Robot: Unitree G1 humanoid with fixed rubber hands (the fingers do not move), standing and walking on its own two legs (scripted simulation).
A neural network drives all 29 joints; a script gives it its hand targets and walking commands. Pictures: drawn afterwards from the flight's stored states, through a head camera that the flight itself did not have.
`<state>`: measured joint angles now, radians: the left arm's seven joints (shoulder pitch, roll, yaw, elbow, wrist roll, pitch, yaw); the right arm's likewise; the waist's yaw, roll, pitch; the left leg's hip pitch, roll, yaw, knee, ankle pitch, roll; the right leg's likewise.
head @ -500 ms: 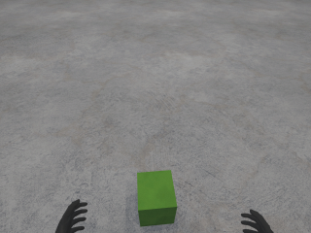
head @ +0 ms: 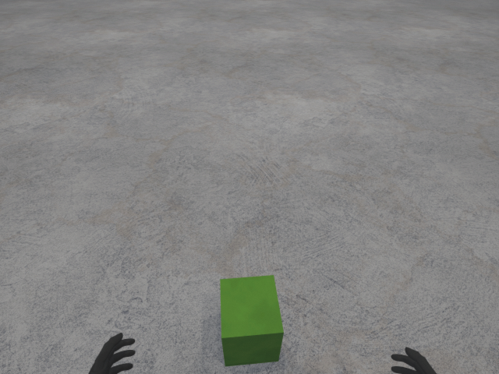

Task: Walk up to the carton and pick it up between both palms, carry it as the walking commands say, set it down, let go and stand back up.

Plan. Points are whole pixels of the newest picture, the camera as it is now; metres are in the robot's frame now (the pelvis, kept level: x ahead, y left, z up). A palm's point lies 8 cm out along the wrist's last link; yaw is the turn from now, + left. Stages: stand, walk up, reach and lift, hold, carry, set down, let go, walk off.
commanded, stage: stand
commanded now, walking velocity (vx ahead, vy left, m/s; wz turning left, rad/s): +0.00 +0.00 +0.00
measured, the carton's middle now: (249, 320) +0.51 +0.02 -0.64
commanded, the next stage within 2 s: none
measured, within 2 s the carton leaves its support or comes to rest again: neither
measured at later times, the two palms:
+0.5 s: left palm out of the picture +0.11 +0.27 -0.09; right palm out of the picture +0.09 -0.26 -0.09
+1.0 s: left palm out of the picture +0.09 +0.27 -0.10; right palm out of the picture +0.07 -0.27 -0.10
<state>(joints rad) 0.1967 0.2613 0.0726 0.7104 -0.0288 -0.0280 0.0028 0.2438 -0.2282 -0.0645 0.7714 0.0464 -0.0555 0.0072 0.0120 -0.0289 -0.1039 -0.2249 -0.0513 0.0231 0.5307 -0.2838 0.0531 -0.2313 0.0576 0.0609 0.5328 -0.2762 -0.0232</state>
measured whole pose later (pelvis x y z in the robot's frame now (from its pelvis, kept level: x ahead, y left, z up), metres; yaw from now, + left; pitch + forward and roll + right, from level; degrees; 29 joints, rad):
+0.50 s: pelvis -0.01 +0.00 +0.00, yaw +0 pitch -2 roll +0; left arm 0.22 0.26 0.08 0.80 -0.03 -0.03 0.00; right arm 0.25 -0.23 -0.07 0.86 0.04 -0.06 0.01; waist 0.01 -0.03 -0.10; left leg -0.22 -0.05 0.02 0.53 -0.27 0.05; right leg -0.23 0.06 0.06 0.53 -0.26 -0.02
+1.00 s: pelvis -0.02 +0.00 +0.00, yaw +0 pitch -3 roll +0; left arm 0.22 0.26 0.08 0.86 -0.03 -0.04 0.00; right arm 0.25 -0.24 -0.07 0.91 0.04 -0.07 0.01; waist 0.01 -0.03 -0.10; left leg -0.22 -0.05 0.02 0.52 -0.25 0.05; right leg -0.23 0.06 0.06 0.53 -0.24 -0.02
